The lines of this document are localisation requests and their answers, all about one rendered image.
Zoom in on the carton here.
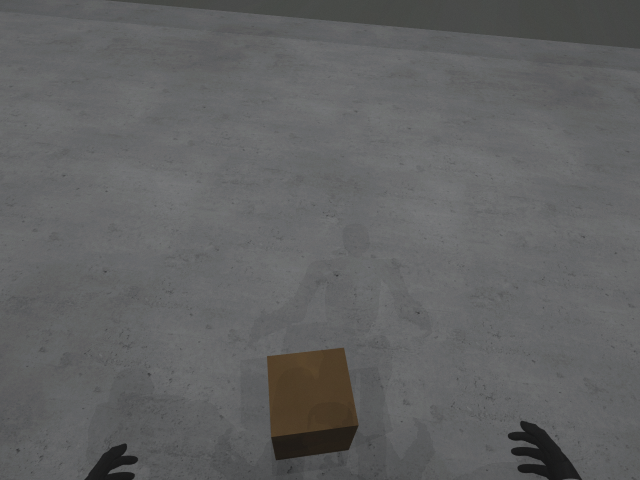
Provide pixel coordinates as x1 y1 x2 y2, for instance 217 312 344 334
267 348 359 460

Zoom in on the robot left hand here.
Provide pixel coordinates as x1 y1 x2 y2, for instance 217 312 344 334
85 444 138 480

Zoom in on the robot right hand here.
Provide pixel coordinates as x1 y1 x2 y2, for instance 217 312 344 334
508 421 582 480

